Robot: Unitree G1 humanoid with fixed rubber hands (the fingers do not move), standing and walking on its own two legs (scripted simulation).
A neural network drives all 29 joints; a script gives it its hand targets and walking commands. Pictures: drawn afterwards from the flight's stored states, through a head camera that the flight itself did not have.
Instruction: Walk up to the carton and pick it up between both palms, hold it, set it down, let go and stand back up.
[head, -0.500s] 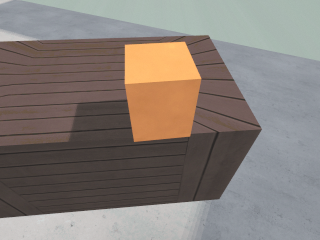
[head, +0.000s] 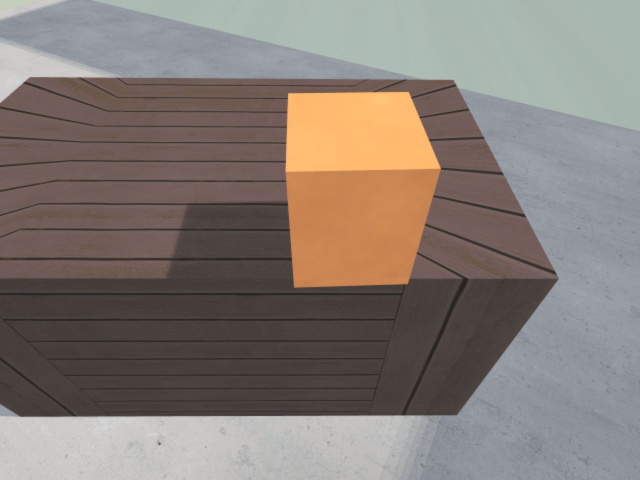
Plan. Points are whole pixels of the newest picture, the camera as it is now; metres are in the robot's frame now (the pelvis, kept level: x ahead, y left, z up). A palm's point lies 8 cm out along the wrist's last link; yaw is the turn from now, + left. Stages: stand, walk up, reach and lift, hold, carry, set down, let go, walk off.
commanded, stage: walk up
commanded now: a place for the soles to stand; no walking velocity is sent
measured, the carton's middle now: (350, 191) +0.56 -0.02 +0.05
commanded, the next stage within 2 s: none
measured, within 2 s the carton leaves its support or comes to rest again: neither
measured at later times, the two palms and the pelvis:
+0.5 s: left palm (100, 479) +0.17 +0.32 -0.14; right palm out of the picture +0.09 -0.17 -0.12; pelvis +0.14 +0.06 +0.00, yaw +9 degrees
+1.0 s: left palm (118, 470) +0.18 +0.30 -0.15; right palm (452, 370) +0.33 -0.19 -0.13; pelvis +0.18 +0.03 -0.02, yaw +18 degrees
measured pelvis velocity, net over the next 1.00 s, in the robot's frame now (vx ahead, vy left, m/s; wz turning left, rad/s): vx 0.18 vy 0.03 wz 0.31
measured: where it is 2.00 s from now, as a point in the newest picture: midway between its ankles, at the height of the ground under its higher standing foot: outside the picture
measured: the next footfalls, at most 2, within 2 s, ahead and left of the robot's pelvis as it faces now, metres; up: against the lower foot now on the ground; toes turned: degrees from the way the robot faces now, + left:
left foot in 0.20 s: +0.14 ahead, +0.19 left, +0.00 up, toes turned +7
right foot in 0.58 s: +0.28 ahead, -0.07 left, +0.00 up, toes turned +13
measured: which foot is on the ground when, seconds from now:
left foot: up 0.00-0.18, down 0.20-0.62, up 0.64-0.84, down 0.86-1.00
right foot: down 0.00-0.20, up 0.22-0.56, down 0.58-1.00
